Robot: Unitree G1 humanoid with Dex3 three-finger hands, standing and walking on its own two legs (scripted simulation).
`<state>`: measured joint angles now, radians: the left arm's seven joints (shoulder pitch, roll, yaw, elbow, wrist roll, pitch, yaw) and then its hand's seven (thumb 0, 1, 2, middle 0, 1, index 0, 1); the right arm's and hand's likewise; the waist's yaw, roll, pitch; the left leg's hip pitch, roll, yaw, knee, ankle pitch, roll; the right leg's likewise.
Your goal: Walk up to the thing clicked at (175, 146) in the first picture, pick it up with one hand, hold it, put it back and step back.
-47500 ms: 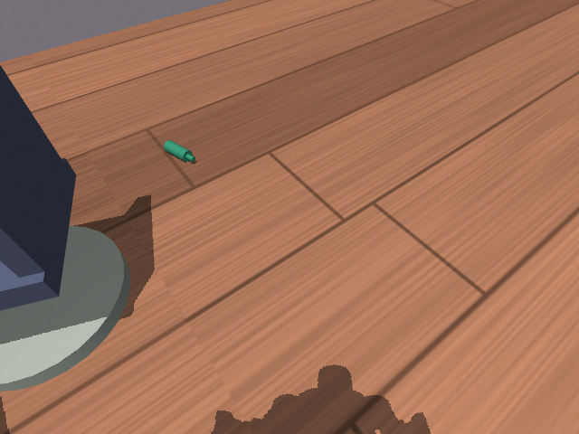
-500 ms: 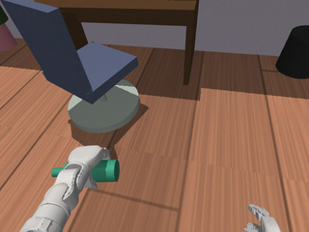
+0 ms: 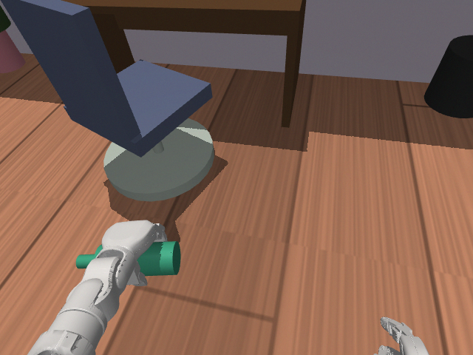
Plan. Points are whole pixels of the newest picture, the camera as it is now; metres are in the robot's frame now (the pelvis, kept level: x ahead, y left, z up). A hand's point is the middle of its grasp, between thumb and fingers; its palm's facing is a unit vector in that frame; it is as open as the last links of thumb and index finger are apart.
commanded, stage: crouch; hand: left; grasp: from above
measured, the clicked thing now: (128, 259) +0.30 +0.25 -0.06
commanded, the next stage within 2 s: lower in 1.90 s
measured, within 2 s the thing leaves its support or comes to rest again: neither
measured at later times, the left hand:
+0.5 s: hand (154, 282) +0.31 +0.24 -0.19, palm faces -0.44 +0.01 -0.90, open 9.1 cm
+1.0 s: hand (173, 300) +0.34 +0.26 -0.43, palm faces -0.46 -0.01 -0.89, open 9.1 cm
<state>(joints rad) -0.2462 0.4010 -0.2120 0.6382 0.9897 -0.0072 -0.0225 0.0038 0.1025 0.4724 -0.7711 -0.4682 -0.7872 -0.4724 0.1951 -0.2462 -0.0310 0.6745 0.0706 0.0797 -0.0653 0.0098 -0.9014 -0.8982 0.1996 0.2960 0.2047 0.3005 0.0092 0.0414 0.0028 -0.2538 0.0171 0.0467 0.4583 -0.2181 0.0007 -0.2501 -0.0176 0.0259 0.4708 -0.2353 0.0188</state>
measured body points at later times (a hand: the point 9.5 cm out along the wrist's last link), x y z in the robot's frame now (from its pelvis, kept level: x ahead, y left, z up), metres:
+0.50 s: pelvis -0.02 +0.00 -0.08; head +0.07 +0.02 +0.36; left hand +0.33 +0.23 -0.14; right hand +0.08 -0.29 -0.19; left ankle +0.01 +0.12 -0.74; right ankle +0.01 -0.13 -0.74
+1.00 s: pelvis -0.07 +0.00 -0.28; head +0.13 +0.03 +0.12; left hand +0.36 +0.25 -0.38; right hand +0.00 -0.27 -0.41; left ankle +0.01 +0.12 -0.74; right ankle +0.01 -0.13 -0.74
